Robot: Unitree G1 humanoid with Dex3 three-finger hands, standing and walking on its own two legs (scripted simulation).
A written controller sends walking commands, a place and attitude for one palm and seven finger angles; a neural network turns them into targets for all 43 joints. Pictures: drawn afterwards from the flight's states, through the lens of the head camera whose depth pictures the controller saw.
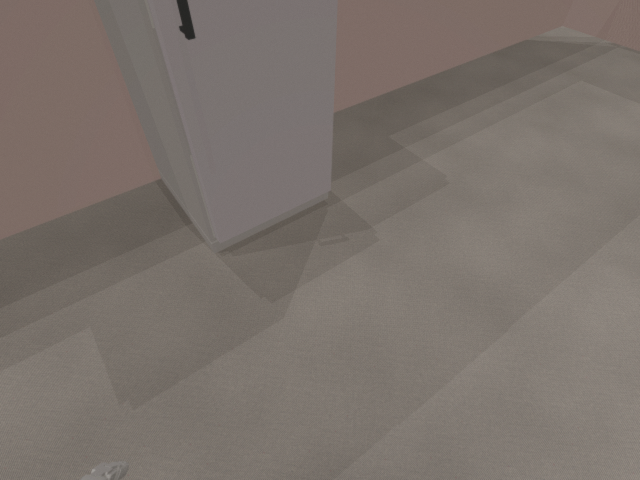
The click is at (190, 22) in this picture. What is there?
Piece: fridge door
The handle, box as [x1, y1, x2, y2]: [177, 0, 194, 39]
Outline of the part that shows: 177,0 182,21 182,25 179,26 180,30 185,34 185,37 188,39 194,38 186,0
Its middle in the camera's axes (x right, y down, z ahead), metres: -0.33 -0.61 +0.85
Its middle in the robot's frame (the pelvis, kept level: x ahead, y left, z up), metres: +1.05 +0.39 +0.25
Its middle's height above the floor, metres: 1.02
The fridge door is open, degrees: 0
